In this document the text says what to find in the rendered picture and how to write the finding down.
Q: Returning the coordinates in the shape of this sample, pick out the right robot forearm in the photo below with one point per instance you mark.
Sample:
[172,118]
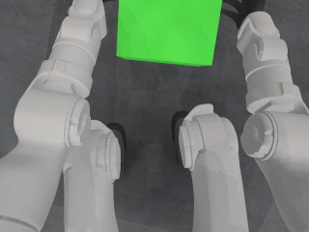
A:
[266,67]

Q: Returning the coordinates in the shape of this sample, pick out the robot right shin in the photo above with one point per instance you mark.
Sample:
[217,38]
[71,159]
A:
[207,108]

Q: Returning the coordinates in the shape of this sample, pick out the left robot forearm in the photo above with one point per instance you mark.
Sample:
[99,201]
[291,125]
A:
[74,54]

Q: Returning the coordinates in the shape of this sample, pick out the carton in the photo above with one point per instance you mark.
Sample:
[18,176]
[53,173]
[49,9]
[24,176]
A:
[179,32]

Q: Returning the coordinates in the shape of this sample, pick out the left robot upper arm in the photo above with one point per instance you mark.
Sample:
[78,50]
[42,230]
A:
[48,124]

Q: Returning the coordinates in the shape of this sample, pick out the right robot upper arm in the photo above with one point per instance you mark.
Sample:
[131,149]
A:
[279,143]

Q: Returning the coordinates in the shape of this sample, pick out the left robot thigh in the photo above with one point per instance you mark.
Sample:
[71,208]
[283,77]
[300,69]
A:
[88,184]

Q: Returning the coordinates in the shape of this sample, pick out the robot right hand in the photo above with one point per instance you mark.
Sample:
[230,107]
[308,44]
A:
[245,8]

